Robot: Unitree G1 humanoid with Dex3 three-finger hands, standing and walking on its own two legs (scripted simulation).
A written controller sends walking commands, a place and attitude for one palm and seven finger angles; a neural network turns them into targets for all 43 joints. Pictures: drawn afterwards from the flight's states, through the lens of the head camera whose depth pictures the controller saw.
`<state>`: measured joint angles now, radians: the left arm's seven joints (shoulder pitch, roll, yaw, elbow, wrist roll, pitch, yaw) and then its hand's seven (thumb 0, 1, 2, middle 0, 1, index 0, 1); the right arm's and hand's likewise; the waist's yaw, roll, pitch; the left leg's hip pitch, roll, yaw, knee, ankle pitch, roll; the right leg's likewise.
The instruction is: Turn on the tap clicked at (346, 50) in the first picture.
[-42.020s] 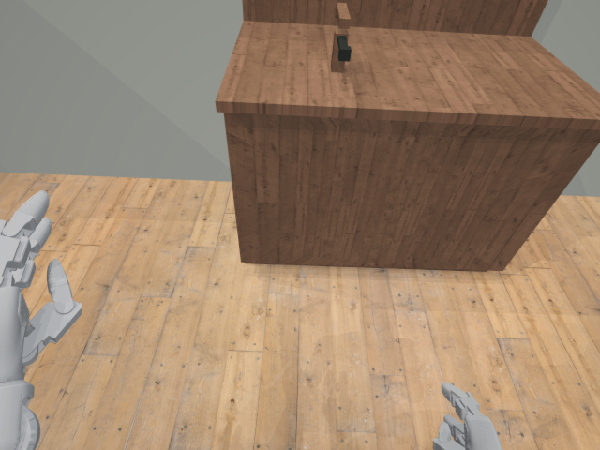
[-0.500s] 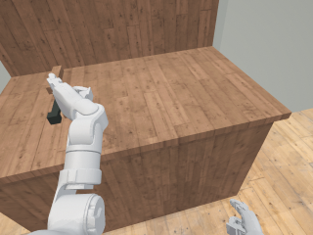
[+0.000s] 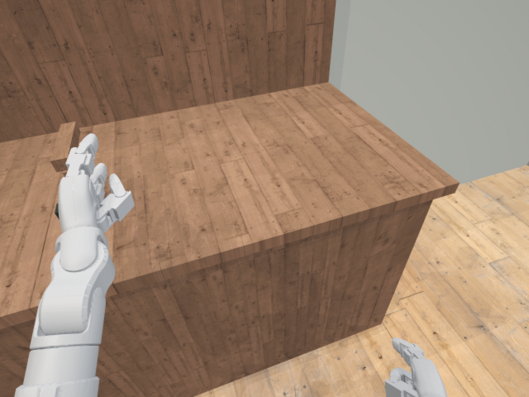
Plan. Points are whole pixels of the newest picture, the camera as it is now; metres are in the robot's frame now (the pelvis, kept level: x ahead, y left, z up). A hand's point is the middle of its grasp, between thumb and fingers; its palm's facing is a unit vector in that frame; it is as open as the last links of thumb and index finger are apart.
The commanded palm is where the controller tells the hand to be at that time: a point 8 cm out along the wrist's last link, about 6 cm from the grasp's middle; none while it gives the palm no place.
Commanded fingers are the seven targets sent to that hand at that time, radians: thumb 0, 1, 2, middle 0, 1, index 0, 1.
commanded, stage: draw the hand back beside the body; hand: left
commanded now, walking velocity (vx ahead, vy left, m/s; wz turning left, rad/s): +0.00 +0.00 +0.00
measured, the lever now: (68, 212) +0.36 +0.36 +0.12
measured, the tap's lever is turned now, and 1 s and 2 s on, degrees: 0 0 0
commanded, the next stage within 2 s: step back with the hand held close in 1.18 s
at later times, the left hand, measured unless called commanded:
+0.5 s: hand (82, 255) +0.22 +0.24 +0.18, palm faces +0.36 -0.90 -0.24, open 7.6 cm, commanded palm +0.18 +0.28 +0.18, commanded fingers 0.00 0.90 0.90 -0.19 -0.27 -0.19 -0.27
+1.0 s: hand (31, 306) +0.16 +0.27 +0.17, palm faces +0.46 -0.83 -0.32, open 7.4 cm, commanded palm +0.12 +0.30 +0.17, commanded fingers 0.00 0.90 0.90 -0.20 -0.30 -0.20 -0.30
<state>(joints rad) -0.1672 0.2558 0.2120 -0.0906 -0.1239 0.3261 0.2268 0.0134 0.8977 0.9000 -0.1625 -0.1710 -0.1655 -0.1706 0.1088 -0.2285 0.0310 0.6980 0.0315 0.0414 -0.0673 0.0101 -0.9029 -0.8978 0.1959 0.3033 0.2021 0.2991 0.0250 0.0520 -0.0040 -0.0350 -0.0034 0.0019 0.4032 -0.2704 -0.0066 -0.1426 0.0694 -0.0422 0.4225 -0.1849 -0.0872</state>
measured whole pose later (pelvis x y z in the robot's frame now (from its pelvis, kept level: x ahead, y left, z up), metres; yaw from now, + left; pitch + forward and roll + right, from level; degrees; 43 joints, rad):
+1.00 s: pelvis -0.03 +0.02 +0.01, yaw +2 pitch -9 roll +0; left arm 0.39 0.32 0.26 -0.34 -0.06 -0.15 0.13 0.01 0.89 0.90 -0.21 -0.30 -0.21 -0.30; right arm 0.17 -0.21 0.01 0.67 0.00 -0.14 -0.02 0.01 -0.90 -0.90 0.20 0.30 0.20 0.30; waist 0.07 0.05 0.07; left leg 0.02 -0.03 -0.01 0.34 -0.20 0.02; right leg -0.05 0.04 -0.05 0.30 -0.09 -0.06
